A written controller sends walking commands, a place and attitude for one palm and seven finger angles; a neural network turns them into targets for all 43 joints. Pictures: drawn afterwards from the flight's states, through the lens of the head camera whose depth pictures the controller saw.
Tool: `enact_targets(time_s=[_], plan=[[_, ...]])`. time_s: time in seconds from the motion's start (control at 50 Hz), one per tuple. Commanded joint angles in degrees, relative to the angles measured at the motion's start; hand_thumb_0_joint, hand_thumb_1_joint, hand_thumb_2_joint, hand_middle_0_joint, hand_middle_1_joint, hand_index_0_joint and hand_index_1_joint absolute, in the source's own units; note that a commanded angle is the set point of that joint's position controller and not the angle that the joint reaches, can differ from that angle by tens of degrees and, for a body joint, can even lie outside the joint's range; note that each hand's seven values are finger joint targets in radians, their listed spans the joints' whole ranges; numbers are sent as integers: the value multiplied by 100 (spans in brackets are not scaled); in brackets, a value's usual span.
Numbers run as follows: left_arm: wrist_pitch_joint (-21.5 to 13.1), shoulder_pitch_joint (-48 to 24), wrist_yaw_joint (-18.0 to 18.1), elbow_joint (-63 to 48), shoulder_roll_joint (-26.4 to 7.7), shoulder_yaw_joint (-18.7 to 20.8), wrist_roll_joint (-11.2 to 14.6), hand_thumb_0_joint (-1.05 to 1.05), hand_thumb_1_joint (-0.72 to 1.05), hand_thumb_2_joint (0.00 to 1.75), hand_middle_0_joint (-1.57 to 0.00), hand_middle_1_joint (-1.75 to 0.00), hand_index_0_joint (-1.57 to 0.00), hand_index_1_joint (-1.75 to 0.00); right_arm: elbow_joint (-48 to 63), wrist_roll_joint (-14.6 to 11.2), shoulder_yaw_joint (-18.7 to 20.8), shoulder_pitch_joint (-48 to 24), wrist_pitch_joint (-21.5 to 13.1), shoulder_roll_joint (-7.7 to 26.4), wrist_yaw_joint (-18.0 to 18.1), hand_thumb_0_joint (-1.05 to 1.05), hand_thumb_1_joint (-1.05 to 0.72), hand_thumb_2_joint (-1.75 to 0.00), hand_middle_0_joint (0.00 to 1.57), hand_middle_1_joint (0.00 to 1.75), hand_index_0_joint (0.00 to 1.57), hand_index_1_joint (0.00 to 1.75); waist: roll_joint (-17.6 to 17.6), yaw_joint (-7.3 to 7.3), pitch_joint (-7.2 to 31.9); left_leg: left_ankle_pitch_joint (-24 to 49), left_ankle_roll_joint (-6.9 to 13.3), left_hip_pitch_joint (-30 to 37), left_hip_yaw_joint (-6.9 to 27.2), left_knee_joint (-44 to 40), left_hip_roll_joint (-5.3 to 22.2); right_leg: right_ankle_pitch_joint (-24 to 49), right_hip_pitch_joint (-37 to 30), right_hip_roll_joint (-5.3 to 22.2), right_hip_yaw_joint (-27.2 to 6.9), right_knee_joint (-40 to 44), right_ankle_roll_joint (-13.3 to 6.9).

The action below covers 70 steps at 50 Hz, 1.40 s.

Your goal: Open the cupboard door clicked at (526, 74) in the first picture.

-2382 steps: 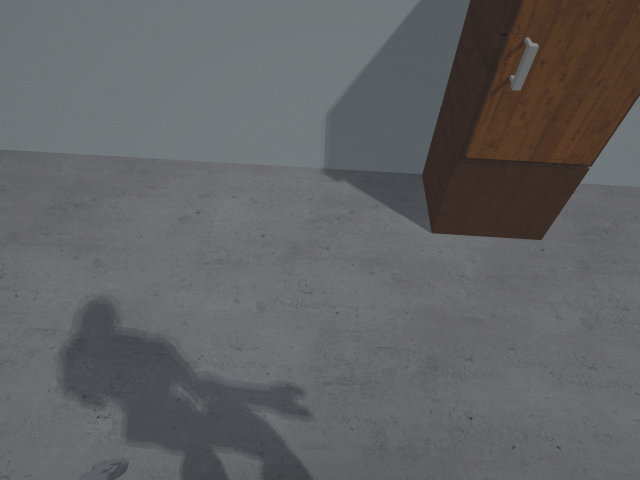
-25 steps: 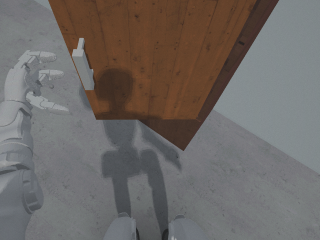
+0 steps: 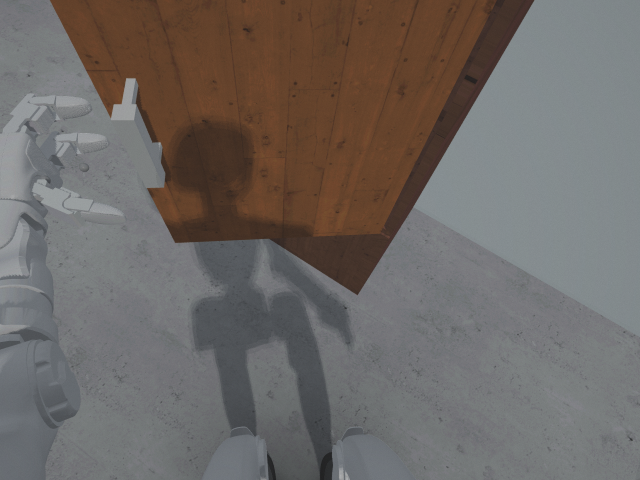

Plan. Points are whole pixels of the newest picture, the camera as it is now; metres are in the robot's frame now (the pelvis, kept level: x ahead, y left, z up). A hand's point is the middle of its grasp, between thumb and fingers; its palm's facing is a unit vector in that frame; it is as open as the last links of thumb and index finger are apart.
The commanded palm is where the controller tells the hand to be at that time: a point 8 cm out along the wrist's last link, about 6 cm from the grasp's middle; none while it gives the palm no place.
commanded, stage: move the hooked fingers beside the handle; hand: left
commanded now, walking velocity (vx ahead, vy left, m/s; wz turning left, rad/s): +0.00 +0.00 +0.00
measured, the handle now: (143, 136) +0.52 +0.20 +0.06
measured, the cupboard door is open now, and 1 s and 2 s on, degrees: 39 39 39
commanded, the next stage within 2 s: slide the fingers in behind the handle in 0.50 s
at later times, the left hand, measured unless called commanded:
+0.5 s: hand (83, 174) +0.46 +0.25 +0.06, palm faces +0.05 -1.00 -0.01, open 14.0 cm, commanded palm +0.44 +0.30 +0.07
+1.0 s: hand (113, 170) +0.47 +0.22 +0.07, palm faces +0.04 -1.00 -0.01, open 14.0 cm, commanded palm +0.44 +0.26 +0.07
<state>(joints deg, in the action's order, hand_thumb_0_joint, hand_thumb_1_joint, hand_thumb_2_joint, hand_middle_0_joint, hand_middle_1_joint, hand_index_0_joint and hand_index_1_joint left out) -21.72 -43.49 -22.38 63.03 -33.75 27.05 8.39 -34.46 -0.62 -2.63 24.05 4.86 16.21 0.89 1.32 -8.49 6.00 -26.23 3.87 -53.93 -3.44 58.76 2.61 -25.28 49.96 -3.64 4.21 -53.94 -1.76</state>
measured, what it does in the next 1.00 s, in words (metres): stands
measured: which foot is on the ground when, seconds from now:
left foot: down 0.00-1.00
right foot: down 0.00-1.00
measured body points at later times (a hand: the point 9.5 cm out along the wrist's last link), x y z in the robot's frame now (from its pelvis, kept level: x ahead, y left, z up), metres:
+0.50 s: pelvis -0.01 +0.00 +0.00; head +0.11 +0.03 +0.43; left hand +0.45 +0.31 +0.07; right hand +0.04 -0.27 -0.11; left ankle +0.01 +0.07 -0.67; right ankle +0.00 -0.11 -0.67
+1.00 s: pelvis -0.01 +0.00 +0.00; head +0.10 +0.03 +0.43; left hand +0.46 +0.28 +0.07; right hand +0.02 -0.27 -0.11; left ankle +0.01 +0.07 -0.67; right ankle +0.00 -0.11 -0.67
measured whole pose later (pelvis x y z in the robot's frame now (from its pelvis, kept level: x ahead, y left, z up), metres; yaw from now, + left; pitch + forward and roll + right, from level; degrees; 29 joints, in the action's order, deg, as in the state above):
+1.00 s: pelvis -0.01 +0.00 +0.00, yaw +1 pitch +20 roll -4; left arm -23.7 -45.2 -17.0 64.4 -28.8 23.1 6.9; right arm -34.8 -0.6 -2.7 22.0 4.3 15.8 0.6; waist 1.2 -8.6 6.4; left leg -26.0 3.9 -53.8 -3.1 59.8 2.1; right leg -25.5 49.8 -3.2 4.5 -55.4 -1.8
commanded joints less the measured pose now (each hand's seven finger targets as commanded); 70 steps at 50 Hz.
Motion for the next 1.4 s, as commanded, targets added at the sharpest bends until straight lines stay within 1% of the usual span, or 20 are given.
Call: enact_targets(time_s=[0.0,0.04,0.06,0.12,0.24,0.32,0.46,0.5,0.6,0.66,0.72,0.76,0.82,0.94,1.02,1.1,1.24,1.3,1.32,1.38], plan=[[-438,-2248,31,-1123,-1730,165,119,0,-50,30,-30,-120,-30,-120,278,-13,426,735,-117,1091,91,0,-90,-90,20,30,20,30,742,19,2492,2576,-184,2378,709,-594,-24,1871,-703,-26,-283,498,40],[-519,-2342,9,-1357,-1613,91,152,0,-50,30,-30,-120,-30,-120,307,-7,422,714,-123,1068,88,0,-90,-90,20,30,20,30,1031,66,2630,2861,-206,2658,733,-564,-30,1947,-639,-31,-265,458,0],[-549,-2406,-9,-1396,-1534,-11,136,0,-50,30,-30,-120,-30,-120,247,-2,425,710,-115,1069,86,0,-90,-90,20,30,20,30,1041,26,2773,3020,-248,2925,797,-562,7,1937,-528,-39,-242,463,11],[-489,-2368,-18,-1059,-1371,-96,183,0,-50,30,-30,-120,-30,-120,206,-16,424,646,-111,1074,94,0,-90,-90,20,30,20,30,735,-48,2420,2646,-237,2678,816,-585,12,1701,-402,-31,-216,513,27],[-514,-2384,26,-1174,-1094,-301,192,0,-50,30,-30,-120,-30,-120,287,-14,414,576,-117,1049,85,0,-90,-90,20,30,20,30,969,12,2547,2955,-294,2956,900,-550,7,1677,-201,-16,-172,423,-14],[-477,-2441,121,-917,-1276,-184,144,0,-50,30,-30,-120,-30,-120,282,-21,399,517,-114,1085,99,0,-90,-90,20,30,20,30,600,-6,2404,2347,-243,2476,843,-573,-26,1504,-367,12,-221,456,22],[-627,-2741,125,-1065,-1605,-39,71,0,-50,30,-30,-120,-30,-120,290,1,355,534,-175,1094,112,0,-90,-90,20,30,20,30,957,20,2789,2404,-270,2629,877,-522,-32,1514,-419,-5,-248,379,-9],[-583,-2728,89,-956,-1706,16,77,0,-50,30,-30,-120,-30,-120,253,-8,357,534,-175,1112,121,0,-90,-90,20,30,20,30,903,2,2650,2243,-257,2512,869,-524,-19,1423,-389,-8,-260,408,-1],[-456,-2508,-12,-828,-1510,-105,151,0,-50,30,-30,-120,-30,-120,267,-24,353,591,-155,1117,124,0,-90,-90,20,30,20,30,765,-5,2536,2181,-240,2416,856,-599,-21,1405,-428,-15,-226,456,5],[-494,-2550,13,-1091,-1084,-362,201,0,-50,30,-30,-120,-30,-120,240,-11,385,603,-168,1080,94,0,-90,-90,20,30,20,30,980,4,2638,2383,-280,2791,919,-621,6,1370,-206,-25,-173,462,-17],[-459,-2635,182,-940,-966,-414,183,0,-50,30,-30,-120,-30,-120,202,-12,398,614,-157,1087,90,0,-90,-90,20,30,20,30,679,-68,2337,1990,-259,2535,952,-692,2,1134,-132,-11,-160,499,3],[-527,-2578,293,-1155,-1120,-246,145,0,-50,30,-30,-120,-30,-120,225,12,416,632,-171,1087,69,0,-90,-90,20,30,20,30,877,64,2628,2207,-285,2704,926,-662,-19,1254,-232,-13,-177,454,-17],[-575,-2675,458,-1186,-880,-410,50,0,-50,30,-30,-120,-30,-120,227,20,411,621,-177,1026,33,0,-90,-90,20,30,20,30,734,2,2537,2144,-261,2619,909,-660,-27,1273,-273,-12,-185,463,0],[-635,-2497,601,-1097,-1251,-126,-35,0,-50,30,-30,-120,-30,-120,315,13,382,596,-158,1027,30,0,-90,-90,20,30,20,30,633,73,2523,2120,-209,2251,781,-603,-84,1511,-653,-11,-269,415,-9],[-659,-2648,606,-1172,-804,-444,-8,0,-50,30,-30,-120,-30,-120,288,9,402,556,-170,995,11,0,-90,-90,20,30,20,30,811,-9,2571,2150,-253,2553,825,-610,-45,1433,-382,-4,-239,432,2],[-592,-2684,610,-933,-668,-530,26,0,-50,30,-30,-120,-30,-120,233,-1,398,576,-178,997,9,0,-90,-90,20,30,20,30,484,-86,2429,2066,-218,2329,816,-571,-53,1470,-426,-7,-248,431,27],[-680,-2934,744,-1142,-454,-672,-31,0,-50,30,-30,-120,-30,-120,222,24,407,567,-224,939,-7,0,-90,-90,20,30,20,30,730,-95,2628,2255,-224,2523,846,-471,-71,1557,-292,-2,-237,337,-5],[-662,-2734,816,-1040,-744,-406,-32,0,-50,30,-30,-120,-30,-120,202,28,416,597,-210,977,-17,0,-90,-90,20,30,20,30,549,8,2767,2318,-227,2383,800,-471,-88,1716,-587,3,-282,338,13],[-629,-2633,819,-1047,-543,-523,-18,0,-50,30,-30,-120,-30,-120,244,19,408,563,-212,932,-35,0,-90,-90,20,30,20,30,537,7,2763,2307,-206,2322,745,-477,-107,1786,-682,6,-295,366,30],[-633,-2529,860,-1166,-688,-409,-55,0,-50,30,-30,-120,-30,-120,267,18,409,558,-183,919,-44,0,-90,-90,20,30,20,30,642,77,2825,2465,-207,2305,697,-443,-114,1990,-791,10,-319,333,31]])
